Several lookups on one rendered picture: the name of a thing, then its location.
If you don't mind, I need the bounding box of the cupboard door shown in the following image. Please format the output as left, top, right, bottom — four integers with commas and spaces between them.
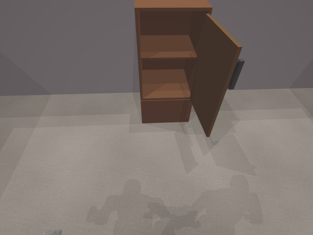
190, 14, 242, 137

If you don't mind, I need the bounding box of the handle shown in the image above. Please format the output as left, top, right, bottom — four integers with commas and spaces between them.
227, 59, 245, 90

